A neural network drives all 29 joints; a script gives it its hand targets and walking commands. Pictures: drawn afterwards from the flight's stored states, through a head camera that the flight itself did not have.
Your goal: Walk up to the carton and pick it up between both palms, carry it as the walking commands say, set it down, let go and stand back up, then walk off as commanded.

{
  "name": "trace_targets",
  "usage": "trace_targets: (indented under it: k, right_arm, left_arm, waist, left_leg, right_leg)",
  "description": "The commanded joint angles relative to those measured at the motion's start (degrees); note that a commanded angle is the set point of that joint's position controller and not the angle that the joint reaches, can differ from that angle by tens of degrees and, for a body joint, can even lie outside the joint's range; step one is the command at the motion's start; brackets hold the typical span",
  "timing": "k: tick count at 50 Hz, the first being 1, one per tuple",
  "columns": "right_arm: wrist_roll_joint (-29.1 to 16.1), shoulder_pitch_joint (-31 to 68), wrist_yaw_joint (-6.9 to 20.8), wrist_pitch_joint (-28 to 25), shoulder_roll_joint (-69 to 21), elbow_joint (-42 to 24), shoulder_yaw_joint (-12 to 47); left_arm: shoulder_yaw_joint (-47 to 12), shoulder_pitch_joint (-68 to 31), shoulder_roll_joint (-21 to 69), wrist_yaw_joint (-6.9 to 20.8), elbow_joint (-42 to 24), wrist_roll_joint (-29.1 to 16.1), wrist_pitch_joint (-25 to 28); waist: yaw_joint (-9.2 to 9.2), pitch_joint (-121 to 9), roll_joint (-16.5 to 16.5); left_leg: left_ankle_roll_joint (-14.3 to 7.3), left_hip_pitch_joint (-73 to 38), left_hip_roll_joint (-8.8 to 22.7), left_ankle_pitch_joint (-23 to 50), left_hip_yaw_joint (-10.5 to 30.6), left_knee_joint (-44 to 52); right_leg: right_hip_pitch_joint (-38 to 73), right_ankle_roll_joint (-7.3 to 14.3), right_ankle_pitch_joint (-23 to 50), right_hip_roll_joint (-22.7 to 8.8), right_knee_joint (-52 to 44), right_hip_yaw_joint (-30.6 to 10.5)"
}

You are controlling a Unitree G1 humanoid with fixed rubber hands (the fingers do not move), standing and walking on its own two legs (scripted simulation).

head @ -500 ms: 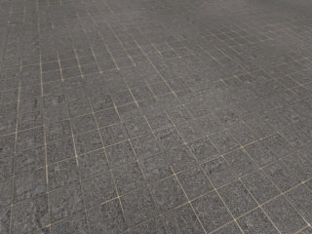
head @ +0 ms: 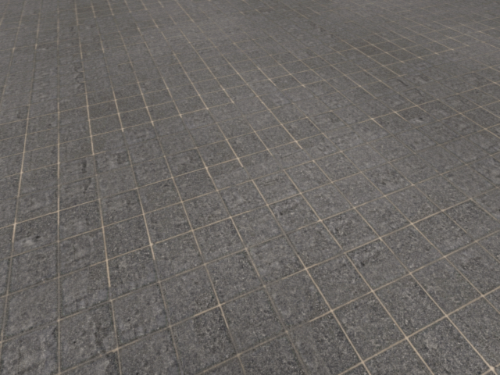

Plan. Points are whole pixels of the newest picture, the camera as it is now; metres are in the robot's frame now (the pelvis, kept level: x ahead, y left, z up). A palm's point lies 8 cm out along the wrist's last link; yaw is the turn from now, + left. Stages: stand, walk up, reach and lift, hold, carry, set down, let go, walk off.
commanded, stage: walk off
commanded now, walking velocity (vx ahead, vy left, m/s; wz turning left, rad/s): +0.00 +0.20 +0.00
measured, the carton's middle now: out of the picture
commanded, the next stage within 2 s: stand in 2.00 s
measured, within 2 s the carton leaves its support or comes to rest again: neither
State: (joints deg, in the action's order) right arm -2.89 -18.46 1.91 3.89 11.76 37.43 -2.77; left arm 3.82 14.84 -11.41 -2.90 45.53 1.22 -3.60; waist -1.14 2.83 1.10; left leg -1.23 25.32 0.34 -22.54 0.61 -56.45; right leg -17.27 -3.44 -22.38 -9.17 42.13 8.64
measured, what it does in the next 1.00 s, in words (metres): steps to the left: left foot, then right foot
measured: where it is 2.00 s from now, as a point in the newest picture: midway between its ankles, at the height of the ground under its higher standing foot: outside the picture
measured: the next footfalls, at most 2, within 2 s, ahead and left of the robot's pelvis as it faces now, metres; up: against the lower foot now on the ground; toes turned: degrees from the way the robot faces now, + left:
left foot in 0.04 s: +0.06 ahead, +0.14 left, +0.00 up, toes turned +1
right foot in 0.44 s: -0.02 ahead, -0.03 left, +0.00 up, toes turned -12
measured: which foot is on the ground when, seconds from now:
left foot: up 0.00-0.02, down 0.04-0.46, up 0.48-0.74, down 0.76-1.00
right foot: down 0.00-0.06, up 0.08-0.42, down 0.44-0.76, up 0.78-1.00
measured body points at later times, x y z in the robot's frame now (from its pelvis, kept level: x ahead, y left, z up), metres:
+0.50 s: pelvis -0.04 +0.09 +0.00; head -0.02 +0.07 +0.45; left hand +0.09 +0.33 -0.12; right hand +0.03 -0.15 -0.13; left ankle +0.01 +0.14 -0.70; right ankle -0.06 -0.02 -0.71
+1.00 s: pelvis -0.06 +0.21 +0.01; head -0.03 +0.23 +0.46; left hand +0.05 +0.47 -0.13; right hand +0.02 -0.03 -0.11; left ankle -0.03 +0.27 -0.71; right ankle -0.14 +0.07 -0.64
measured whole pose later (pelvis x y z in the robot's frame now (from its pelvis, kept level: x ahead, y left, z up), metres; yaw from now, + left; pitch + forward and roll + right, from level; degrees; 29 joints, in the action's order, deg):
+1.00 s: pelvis -0.06 +0.21 +0.01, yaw -2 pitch +0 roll -3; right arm -2.9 -17.1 1.2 4.0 11.0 37.8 -2.8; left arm 3.9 10.9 -13.2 -2.5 45.8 1.2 -5.1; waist -0.7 4.0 1.1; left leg -5.3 21.4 -1.0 -19.2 -3.4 -40.7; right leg -21.9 -2.7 -32.6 -5.7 65.6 6.9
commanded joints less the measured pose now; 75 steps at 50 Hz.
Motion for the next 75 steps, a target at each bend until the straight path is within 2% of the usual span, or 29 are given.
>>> trace_targets:
  k: [1,2,3,4,7,15,20,21,22,23,24,26,31,34,36,37,38,39,43,51,55,58,59,61,62,65,69,72,75]
  right_arm:
    - [5.1,-5.1,0.7,-1.2,4.0,-0.1,-0.4]
    - [5.6,-6.7,0.5,-1.8,10.9,0.7,-1.8]
    - [4.9,-4.6,0.6,-1.9,13.8,-0.1,-1.9]
    - [4.6,-5.3,0.3,-2.0,11.9,-0.1,-1.4]
    - [5.4,-2.8,-0.8,-2.1,9.6,-1.5,-0.7]
    - [5.8,-5.6,-2.3,-1.5,8.0,-0.2,-0.9]
    - [5.1,-1.1,-1.8,-0.6,8.2,-0.6,-0.8]
    - [4.4,-0.6,-2.0,-0.8,5.7,-0.8,-0.1]
    - [3.9,0.7,-1.9,-0.9,2.1,-2.8,0.4]
    - [6.2,4.4,-1.7,-0.4,4.8,-4.3,-0.6]
    - [6.9,7.0,-0.3,0.0,5.6,-5.0,-1.2]
    - [6.6,3.8,0.5,0.1,4.9,-4.0,-1.3]
    - [5.9,5.0,0.3,-0.1,3.4,-4.0,-1.0]
    - [4.7,4.0,0.6,-0.1,2.2,-4.8,-0.2]
    - [4.7,-2.1,0.8,-0.7,2.9,-1.7,-0.2]
    - [5.3,-6.4,0.6,-1.4,5.7,1.3,-0.8]
    - [5.8,-7.6,0.4,-1.9,13.0,1.6,-2.3]
    - [4.7,-5.3,0.4,-2.0,13.8,0.6,-1.9]
    - [5.5,-2.1,-1.4,-2.1,9.8,-0.7,-0.8]
    - [5.4,-5.7,-2.7,-1.9,7.9,0.0,-0.8]
    - [5.8,-4.7,-2.4,-1.2,7.5,0.6,-0.6]
    - [5.5,-0.8,-2.1,-0.7,7.6,-0.2,-0.4]
    - [5.0,0.5,-2.1,-0.5,7.1,-0.5,-0.4]
    - [5.7,1.2,-2.3,-0.4,3.1,-3.0,-0.2]
    - [7.1,6.6,-1.1,0.1,6.2,-4.5,-1.3]
    - [6.8,2.4,0.6,0.0,5.1,-2.9,-1.7]
    - [6.3,3.5,0.2,-0.1,4.3,-3.2,-1.5]
    - [5.1,6.1,0.4,0.2,3.1,-4.7,-0.7]
    - [4.4,1.0,0.7,-0.2,2.4,-2.3,0.0]
  left_arm:
    - [3.3,-3.0,-10.7,0.5,-3.9,0.8,1.2]
    - [2.4,0.2,-5.8,1.0,-4.7,0.5,0.8]
    - [1.8,-1.9,-3.0,0.7,-5.9,-0.3,-0.4]
    - [2.1,-5.9,-4.6,0.6,-7.3,-0.8,-1.2]
    - [2.3,-8.5,-6.7,0.4,-6.6,-0.6,-1.1]
    - [0.8,-11.2,-4.7,-0.5,-5.6,-1.5,-0.9]
    - [0.4,3.8,-2.4,-0.8,0.9,-2.1,0.3]
    - [1.3,8.7,-5.9,-0.9,2.0,-1.2,0.5]
    - [3.1,12.7,-13.8,-0.9,2.6,0.4,0.6]
    - [4.6,8.4,-18.6,-0.9,1.9,0.2,-0.1]
    - [3.8,5.1,-14.8,-1.3,1.1,-0.2,-0.2]
    - [2.9,-0.8,-10.9,-1.1,-0.5,-1.4,1.4]
    - [3.3,2.1,-10.9,-0.5,-1.7,0.6,2.4]
    - [4.0,-2.0,-12.6,-0.1,-2.9,1.2,1.9]
    - [4.2,-4.9,-12.9,0.2,-3.9,0.8,1.5]
    - [3.5,-2.1,-9.0,0.6,-3.6,0.6,1.3]
    - [2.8,-0.3,-4.8,1.2,-5.0,0.2,0.9]
    - [2.5,-3.1,-3.8,0.8,-6.1,-0.8,-0.3]
    - [2.7,-7.4,-6.5,0.3,-5.8,-0.3,-1.1]
    - [1.1,-11.7,-5.1,-0.1,-5.2,-1.7,-1.0]
    - [0.5,-8.6,-4.0,-0.5,-2.8,-1.9,-0.7]
    - [0.7,3.0,-2.2,-0.7,2.0,-2.1,-0.5]
    - [1.2,7.6,-3.9,-0.7,3.3,-1.7,-0.2]
    - [4.2,9.1,-17.1,-0.7,2.3,0.5,0.0]
    - [4.9,6.0,-17.4,-1.2,2.3,0.2,-0.4]
    - [3.2,-2.9,-10.5,-1.1,-0.6,-1.3,1.9]
    - [3.4,1.0,-10.3,-0.7,-0.9,0.1,2.7]
    - [3.7,0.2,-11.3,-0.2,-1.7,0.9,2.5]
    - [4.4,-4.0,-13.1,0.1,-2.8,1.0,1.7]
  waist:
    - [-1.81,-3.2,-5.2]
    - [-0.92,-2.9,15.7]
    - [-1.05,-1.7,23.8]
    - [-3.37,-1.0,24.0]
    - [-2.01,0.4,12.2]
    - [-3.86,-1.9,10.5]
    - [4.01,-5.1,6.6]
    - [6.71,-6.2,-0.3]
    - [8.21,-5.5,-18.9]
    - [5.99,2.2,-13.7]
    - [5.24,5.6,-9.5]
    - [0.91,5.4,-6.8]
    - [3.85,0.4,-12.5]
    - [2.55,1.2,-17.1]
    - [-1.10,-2.2,-11.7]
    - [-2.08,-3.4,-1.7]
    - [-1.66,-4.4,20.9]
    - [-1.97,-2.7,22.8]
    - [-1.74,-0.4,12.7]
    - [-3.92,-3.9,9.3]
    - [-2.54,-3.0,7.4]
    - [3.19,-4.6,6.8]
    - [6.17,-4.6,4.6]
    - [6.53,-0.5,-18.7]
    - [5.87,4.0,-10.8]
    - [0.01,4.8,-7.7]
    - [2.81,-0.8,-10.6]
    - [3.94,0.6,-16.0]
    - [0.72,-0.6,-15.3]
  left_leg:
    - [1.6,-16.4,1.9,5.6,-4.8,32.3]
    - [-1.7,-16.6,12.4,24.0,11.6,36.5]
    - [-6.2,-11.9,15.6,39.5,16.8,35.9]
    - [-8.6,-8.0,16.3,39.1,17.8,40.3]
    - [-9.5,-9.6,12.1,29.6,16.4,39.3]
    - [-12.5,-13.2,11.0,27.6,19.1,39.2]
    - [-8.9,-0.7,8.9,20.4,14.8,33.9]
    - [-4.8,9.8,5.3,10.8,10.7,28.3]
    - [-0.3,21.1,-2.4,-6.7,-1.2,10.7]
    - [0.8,17.2,-0.3,-11.1,2.1,-5.2]
    - [1.4,12.3,-0.7,-6.0,4.7,-10.8]
    - [2.5,11.5,-1.0,-0.3,4.9,-13.7]
    - [4.9,9.0,-0.6,-5.8,-0.4,-3.7]
    - [4.1,-1.5,3.6,-7.8,-1.6,12.5]
    - [2.4,-12.7,2.3,2.1,-5.2,27.5]
    - [1.4,-17.9,2.8,10.3,-3.5,32.2]
    - [-3.4,-18.3,15.8,31.9,16.3,35.7]
    - [-7.2,-11.6,16.0,43.3,16.9,36.1]
    - [-8.7,-11.8,12.1,34.0,16.3,38.2]
    - [-10.6,-18.1,11.1,28.5,19.9,39.5]
    - [-12.2,-12.9,11.8,28.6,20.6,39.7]
    - [-9.8,-0.7,9.8,18.8,16.1,37.2]
    - [-6.0,7.6,6.8,12.0,12.0,35.0]
    - [1.3,21.0,-3.0,-11.4,-2.5,1.8]
    - [1.3,14.4,-1.0,-7.8,4.4,-10.1]
    - [2.9,10.8,-1.7,0.9,4.4,-14.6]
    - [4.9,10.0,-1.5,-3.8,1.3,-8.1]
    - [4.9,2.8,1.8,-6.7,-1.6,5.3]
    - [3.4,-7.7,2.9,-2.1,-4.7,23.9]
  right_leg:
    - [-2.4,5.6,13.0,-7.2,-6.3,-4.5]
    - [-7.7,2.0,-5.8,1.2,9.8,0.0]
    - [-11.8,0.6,-19.8,6.2,20.2,-2.0]
    - [-12.7,1.0,-18.9,6.4,26.6,-3.5]
    - [-16.3,2.0,-12.0,5.8,32.2,-3.7]
    - [-9.7,2.0,-14.4,6.2,13.7,-2.8]
    - [13.9,4.2,5.7,7.0,-15.6,1.3]
    - [23.7,5.2,8.1,0.5,-19.6,-6.3]
    - [25.9,10.7,2.7,-21.1,-30.1,-28.6]
    - [8.0,17.9,0.0,-28.4,-32.4,-33.2]
    - [0.0,19.9,-0.3,-27.0,-32.3,-30.3]
    - [0.5,15.6,4.6,-19.1,-30.6,-19.8]
    - [6.9,13.1,31.2,-15.2,-21.1,-12.6]
    - [0.3,10.3,22.3,-12.6,-20.3,-10.0]
    - [-1.6,7.0,15.3,-9.3,-12.6,-6.5]
    - [-3.8,4.6,9.7,-6.0,-3.7,-4.1]
    - [-11.0,0.9,-14.0,3.9,15.6,0.5]
    - [-11.9,0.7,-19.5,6.6,24.1,-3.2]
    - [-17.1,2.0,-11.0,6.1,33.8,-4.4]
    - [-12.7,1.3,-12.1,6.2,17.8,-4.0]
    - [-5.0,2.4,-13.7,6.3,6.6,-3.0]
    - [12.0,4.7,0.8,7.2,-9.8,0.9]
    - [20.9,5.2,7.8,5.6,-16.5,0.2]
    - [13.5,15.1,-7.1,-27.9,-33.6,-34.7]
    - [1.2,21.4,-10.5,-29.6,-34.5,-34.9]
    - [-0.2,15.3,5.1,-17.8,-29.8,-18.3]
    - [7.6,13.6,30.5,-15.4,-21.2,-13.0]
    - [3.1,11.4,28.9,-13.8,-20.7,-10.9]
    - [0.6,8.6,19.4,-11.4,-15.4,-8.2]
